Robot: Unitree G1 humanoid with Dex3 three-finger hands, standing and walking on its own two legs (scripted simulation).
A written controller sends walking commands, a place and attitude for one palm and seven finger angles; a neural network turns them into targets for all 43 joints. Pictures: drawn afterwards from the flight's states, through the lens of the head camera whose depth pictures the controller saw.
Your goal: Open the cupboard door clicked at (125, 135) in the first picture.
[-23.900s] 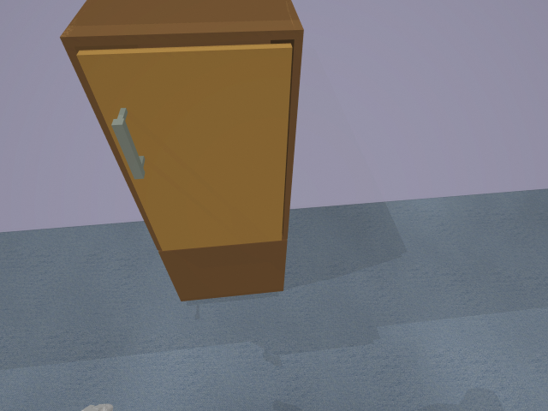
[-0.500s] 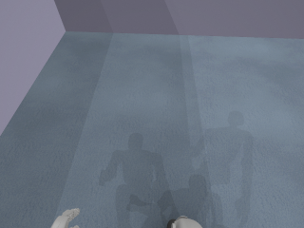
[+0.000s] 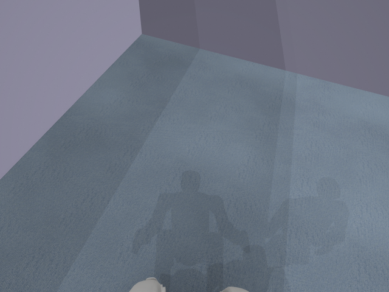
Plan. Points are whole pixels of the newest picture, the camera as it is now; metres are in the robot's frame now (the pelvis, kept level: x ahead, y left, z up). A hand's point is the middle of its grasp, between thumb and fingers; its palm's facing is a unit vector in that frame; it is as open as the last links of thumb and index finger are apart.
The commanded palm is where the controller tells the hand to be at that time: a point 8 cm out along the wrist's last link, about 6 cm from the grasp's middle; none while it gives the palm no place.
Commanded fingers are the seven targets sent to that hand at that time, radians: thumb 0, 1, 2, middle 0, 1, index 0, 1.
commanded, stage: turn to face it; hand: left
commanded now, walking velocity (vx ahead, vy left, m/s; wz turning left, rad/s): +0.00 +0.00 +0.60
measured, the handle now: out of the picture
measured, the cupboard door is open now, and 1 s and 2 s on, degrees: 45 45 45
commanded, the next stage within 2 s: none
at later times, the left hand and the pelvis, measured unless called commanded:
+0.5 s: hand out of the picture +0.02 +0.13 -0.13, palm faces +0.34 -0.90 -0.28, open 7.4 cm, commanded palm none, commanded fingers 0.00 0.90 0.90 -0.20 -0.30 -0.20 -0.30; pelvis +0.03 -0.08 +0.02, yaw +20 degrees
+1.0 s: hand out of the picture +0.01 +0.14 -0.13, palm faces +0.61 -0.73 -0.32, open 7.4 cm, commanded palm none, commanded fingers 0.00 0.90 0.90 -0.20 -0.30 -0.20 -0.30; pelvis +0.06 -0.11 +0.01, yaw +38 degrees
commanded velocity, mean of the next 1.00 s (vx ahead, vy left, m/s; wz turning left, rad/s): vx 0.00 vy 0.00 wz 0.60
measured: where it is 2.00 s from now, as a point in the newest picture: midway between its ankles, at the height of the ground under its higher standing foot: outside the picture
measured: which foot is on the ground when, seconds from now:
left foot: down 0.00-0.28, up 0.30-0.62, down 0.64-0.98, up 1.00-1.00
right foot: up 0.00-0.28, down 0.30-0.64, up 0.66-0.96, down 0.98-1.00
